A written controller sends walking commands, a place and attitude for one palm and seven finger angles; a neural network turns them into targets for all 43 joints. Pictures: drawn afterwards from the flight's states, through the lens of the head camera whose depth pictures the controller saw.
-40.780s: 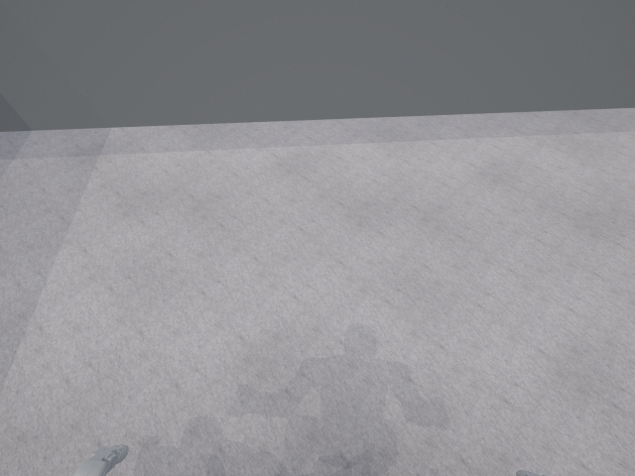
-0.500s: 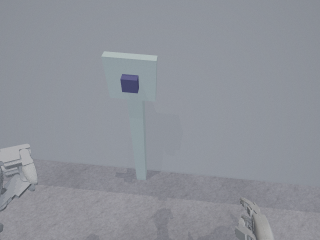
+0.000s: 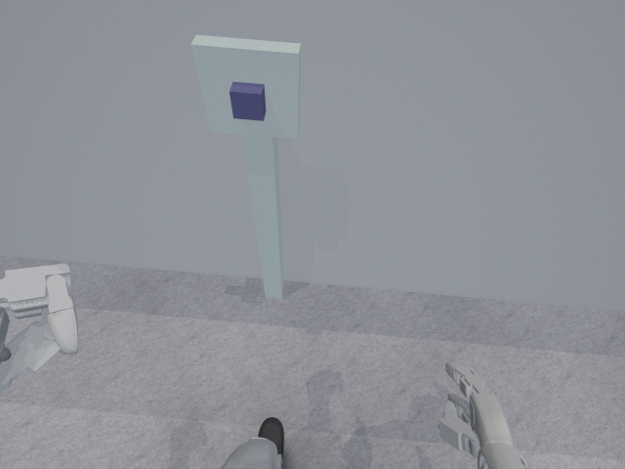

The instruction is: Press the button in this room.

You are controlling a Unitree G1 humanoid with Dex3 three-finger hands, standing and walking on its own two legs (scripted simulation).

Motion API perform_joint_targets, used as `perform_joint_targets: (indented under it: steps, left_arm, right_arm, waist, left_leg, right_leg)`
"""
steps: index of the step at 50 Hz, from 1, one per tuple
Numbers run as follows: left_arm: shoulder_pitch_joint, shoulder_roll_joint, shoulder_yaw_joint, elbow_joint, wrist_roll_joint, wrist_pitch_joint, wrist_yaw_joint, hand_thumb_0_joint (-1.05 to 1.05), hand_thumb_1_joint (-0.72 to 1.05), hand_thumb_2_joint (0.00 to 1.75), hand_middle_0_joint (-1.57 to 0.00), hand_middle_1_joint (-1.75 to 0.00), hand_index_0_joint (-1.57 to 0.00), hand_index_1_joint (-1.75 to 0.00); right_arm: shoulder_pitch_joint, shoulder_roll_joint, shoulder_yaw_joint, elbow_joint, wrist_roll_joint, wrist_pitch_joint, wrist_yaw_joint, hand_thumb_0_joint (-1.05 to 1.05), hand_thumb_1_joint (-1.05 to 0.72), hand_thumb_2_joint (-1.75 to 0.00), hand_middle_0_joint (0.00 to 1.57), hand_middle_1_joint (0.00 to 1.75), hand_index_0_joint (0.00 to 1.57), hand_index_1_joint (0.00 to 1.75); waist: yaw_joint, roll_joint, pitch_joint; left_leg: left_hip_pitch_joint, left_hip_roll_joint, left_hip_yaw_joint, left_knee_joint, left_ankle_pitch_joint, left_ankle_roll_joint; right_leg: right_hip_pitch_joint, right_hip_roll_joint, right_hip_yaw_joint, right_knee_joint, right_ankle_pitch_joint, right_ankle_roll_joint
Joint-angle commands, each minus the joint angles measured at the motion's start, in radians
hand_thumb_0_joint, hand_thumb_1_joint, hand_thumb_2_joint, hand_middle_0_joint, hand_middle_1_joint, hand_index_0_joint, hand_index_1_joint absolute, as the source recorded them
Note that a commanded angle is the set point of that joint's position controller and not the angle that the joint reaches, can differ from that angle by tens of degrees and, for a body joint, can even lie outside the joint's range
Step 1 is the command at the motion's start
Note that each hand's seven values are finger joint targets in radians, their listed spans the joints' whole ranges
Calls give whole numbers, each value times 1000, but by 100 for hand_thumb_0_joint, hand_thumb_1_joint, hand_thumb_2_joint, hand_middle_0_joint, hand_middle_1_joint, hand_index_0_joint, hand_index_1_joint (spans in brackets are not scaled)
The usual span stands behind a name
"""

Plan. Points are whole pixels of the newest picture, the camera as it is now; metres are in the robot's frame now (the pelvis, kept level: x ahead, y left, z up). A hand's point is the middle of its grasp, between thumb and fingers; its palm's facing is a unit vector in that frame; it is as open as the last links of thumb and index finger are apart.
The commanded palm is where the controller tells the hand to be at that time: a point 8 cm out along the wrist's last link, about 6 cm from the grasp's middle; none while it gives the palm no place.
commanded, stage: stop stepping back and stand still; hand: left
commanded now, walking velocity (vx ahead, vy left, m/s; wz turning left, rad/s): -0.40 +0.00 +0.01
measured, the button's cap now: (248, 100) +0.65 +0.16 +0.08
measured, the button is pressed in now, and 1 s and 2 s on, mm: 0 0 0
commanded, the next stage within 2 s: let the arm hang, fingers relaxed in 0.88 s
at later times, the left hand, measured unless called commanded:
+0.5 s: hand out of the picture +0.14 +0.28 +0.20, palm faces +0.32 -0.83 -0.46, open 3.1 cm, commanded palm +0.07 +0.33 +0.19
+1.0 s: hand out of the picture +0.12 +0.30 +0.18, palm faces +0.27 -0.80 -0.54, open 3.1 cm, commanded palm none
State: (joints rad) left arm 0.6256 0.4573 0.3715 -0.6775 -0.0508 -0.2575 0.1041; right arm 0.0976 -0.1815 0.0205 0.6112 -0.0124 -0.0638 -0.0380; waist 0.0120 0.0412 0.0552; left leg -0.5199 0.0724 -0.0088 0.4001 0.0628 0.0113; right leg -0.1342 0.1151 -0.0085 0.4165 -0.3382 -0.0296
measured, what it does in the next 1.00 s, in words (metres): steps on the spot: left foot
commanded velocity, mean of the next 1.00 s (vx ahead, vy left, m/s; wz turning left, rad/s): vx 0.07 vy -0.08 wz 0.00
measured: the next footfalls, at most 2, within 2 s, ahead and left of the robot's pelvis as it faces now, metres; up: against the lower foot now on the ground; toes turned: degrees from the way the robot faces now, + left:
left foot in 0.70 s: +0.00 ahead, +0.19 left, +0.00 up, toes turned +2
right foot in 1.04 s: -0.03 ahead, -0.07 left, +0.00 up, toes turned -3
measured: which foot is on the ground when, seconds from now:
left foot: down 0.00-0.50, up 0.52-0.68, down 0.70-1.00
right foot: down 0.00-0.70, up 0.72-1.00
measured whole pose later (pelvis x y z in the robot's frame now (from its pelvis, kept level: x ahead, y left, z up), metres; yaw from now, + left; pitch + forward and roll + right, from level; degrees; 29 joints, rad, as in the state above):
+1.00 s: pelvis -0.06 +0.07 +0.02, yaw +0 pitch +1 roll -3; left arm 0.72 0.47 0.38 -0.66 0.00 -0.22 0.13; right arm 0.28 -0.15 0.02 0.62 -0.02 -0.14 -0.02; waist -0.03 0.00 -0.01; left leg -0.28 0.05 0.01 0.45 -0.19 0.00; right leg -0.33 0.00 -0.09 0.63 -0.33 0.01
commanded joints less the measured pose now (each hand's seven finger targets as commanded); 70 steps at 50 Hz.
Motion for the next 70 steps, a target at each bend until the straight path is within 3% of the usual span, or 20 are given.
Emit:
perform_joint_targets:
  steps: [1, 11, 17, 22, 24, 26, 29, 31, 33, 35, 37, 39, 42, 48, 49, 51, 54, 56, 64, 70]
  left_arm:
    - [106, 180, 232, -100, -36, -66, 33, 0, 90, 90, -130, -150, -130, -150]
    - [-196, 105, 39, -30, 11, -18, 58, 0, 90, 90, -130, -150, -130, -150]
    - [-248, 150, 125, -241, 40, -42, 67, 0, 90, 90, -130, -150, -130, -150]
    - [117, 97, 130, -227, -5, 0, 49, 0, 90, 90, -130, -150, -130, -150]
    - [165, 105, 117, -231, -8, 30, 42, 0, 90, 90, -130, -150, -130, -150]
    - [119, 85, 138, -203, -32, 72, 47, 0, 90, 90, -130, -150, -130, -150]
    - [-99, 98, 141, -25, -18, 88, 55, 0, 90, 90, -130, -150, -130, -150]
    - [-176, 97, 92, 17, -3, 109, 59, 0, 90, 90, -130, -150, -130, -150]
    - [-214, 58, 55, 31, 13, 87, 62, 0, 90, 90, -130, -150, -130, -150]
    - [-313, 70, 40, -136, 27, 26, 66, 0, 90, 90, -130, -150, -130, -150]
    - [-275, 130, 73, -238, 29, -14, 51, 0, 90, 90, -130, -150, -130, -150]
    - [-155, 109, 63, -355, 23, -8, 49, 0, 90, 90, -130, -150, -130, -150]
    - [82, 87, 88, -326, 19, 8, 60, 0, 90, 90, -130, -150, -130, -150]
    - [94, 76, 141, -57, 13, 16, 81, 0, 90, 90, -130, -150, -130, -150]
    - [-24, -141, -258, 668, 113, 195, -69, 0, 90, 90, -130, -150, -130, -150]
    - [-47, -136, -274, 712, 107, 253, -93, 0, 90, 90, -123, -142, -123, -142]
    - [-209, -91, -276, 846, 93, 267, -117, 0, 90, 90, -112, -130, -112, -130]
    - [-236, -92, -280, 993, 98, 267, -102, 0, 90, 90, -104, -122, -104, -122]
    - [-261, -149, -309, 1435, 62, 270, -84, 0, 90, 90, -75, -90, -75, -90]
    - [-295, -143, -327, 1612, 59, 254, -88, 0, 90, 90, -53, -66, -53, -66]
  right_arm:
    - [-58, -140, -60, -196, 35, -21, -38, 0, -90, -90, 20, 30, 20, 30]
    - [-8, -180, -63, -151, 11, -41, -75, 0, -90, -90, 20, 30, 20, 30]
    - [9, -167, -52, -168, -14, -121, -67, 0, -90, -90, 20, 30, 20, 30]
    - [51, -110, -68, -182, -11, -120, -7, 0, -90, -90, 20, 30, 20, 30]
    - [71, -120, -79, -158, 1, -80, -2, 0, -90, -90, 20, 30, 20, 30]
    - [57, -127, -87, -126, 1, -25, -13, 0, -90, -90, 20, 30, 20, 30]
    - [30, -101, -55, -122, 2, -12, -22, 0, -90, -90, 20, 30, 20, 30]
    - [-34, -133, -59, -145, 18, -21, -51, 0, -90, -90, 20, 30, 20, 30]
    - [2, -138, -37, -115, 12, -46, -71, 0, -90, -90, 20, 30, 20, 30]
    - [72, -144, -32, -139, -1, -92, -58, 0, -90, -90, 20, 30, 20, 30]
    - [71, -100, -26, -132, -26, -127, -42, 0, -90, -90, 20, 30, 20, 30]
    - [49, -120, -44, -143, -13, -149, -8, 0, -90, -90, 20, 30, 20, 30]
    - [40, -128, -50, -143, -3, -159, 9, 0, -90, -90, 20, 30, 20, 30]
    - [60, -133, -59, -143, -2, -94, -27, 0, -90, -90, 20, 30, 20, 30]
    - [7, -274, -121, 44, -3, -105, 44, 0, -90, -90, 20, 30, 20, 30]
    - [134, -132, -100, 17, 12, -34, 47, 0, -90, -90, 20, 30, 20, 30]
    - [176, -117, -59, 29, 6, 38, 51, 0, -90, -90, 20, 30, 20, 30]
    - [114, -157, -72, 32, -18, 50, 40, 0, -90, -90, 20, 30, 20, 30]
    - [119, -113, -47, 215, -24, 64, 20, 0, -90, -90, 20, 30, 20, 30]
    - [208, -101, -48, 312, -8, 67, 6, 0, -90, -90, 20, 30, 20, 30]
  waist:
    - [-4, -155, -290]
    - [-46, -52, 82]
    - [-8, 332, -50]
    - [19, 204, -345]
    - [-12, 3, -334]
    - [-29, -231, -179]
    - [-64, -295, -65]
    - [-52, -283, 82]
    - [-58, 26, 123]
    - [-54, 485, 83]
    - [-44, 278, -19]
    - [-21, 98, -117]
    - [-9, 193, -173]
    - [-27, 147, -76]
    - [-35, 103, -63]
    - [-44, -119, -174]
    - [-75, -309, -106]
    - [-26, -503, -113]
    - [5, 276, -22]
    - [-19, 46, -119]
  left_leg:
    - [407, -47, 27, 237, -142, 4]
    - [419, -34, -68, 231, -322, -5]
    - [56, 163, -472, -478, -1015, -29]
    - [305, 39, -88, -272, -500, -105]
    - [400, -79, 90, 128, -363, -96]
    - [286, -107, -2, 642, -391, -59]
    - [129, -21, -54, 667, -442, -28]
    - [190, 13, -24, 463, -473, -5]
    - [248, -9, -3, 88, -488, 12]
    - [352, 237, -510, -205, -484, 61]
    - [372, 282, -585, -208, -304, 87]
    - [361, 249, -422, -147, -153, 100]
    - [287, 151, -175, -137, -170, 77]
    - [98, 130, -87, -188, -490, 61]
    - [172, 67, -52, 134, -278, 34]
    - [177, 19, -9, 286, -298, -11]
    - [216, -29, -16, 257, -321, 8]
    - [125, -42, 7, 323, -212, 12]
    - [159, 24, -108, 35, -119, 36]
    - [284, 15, -63, 59, -112, 11]
  right_leg:
    - [-208, -250, 55, -77, 722, 110]
    - [-551, -228, 105, -227, -282, -30]
    - [-31, 44, -9, 395, -211, 14]
    - [92, 28, -105, 144, -200, -18]
    - [-64, -119, -42, -109, -155, -64]
    - [-417, -395, 224, -250, -206, -196]
    - [-455, -387, 112, -217, -402, -141]
    - [-528, -339, 87, -183, -459, -104]
    - [-435, -256, 29, 54, -304, -84]
    - [-525, -82, -63, 476, -256, -1]
    - [-500, -114, 52, 657, -183, 3]
    - [-393, -137, 64, 597, -79, 22]
    - [-249, -119, -28, 459, 34, 43]
    - [-24, -81, -124, 161, -25, 45]
    - [-163, -211, -26, 111, 127, 28]
    - [-145, -333, 129, 81, 428, -41]
    - [-281, -307, -9, 76, 121, -19]
    - [-151, -292, -1, 89, 359, -36]
    - [-68, -200, -23, 70, 107, 10]
    - [2, -233, -11, -19, 228, -14]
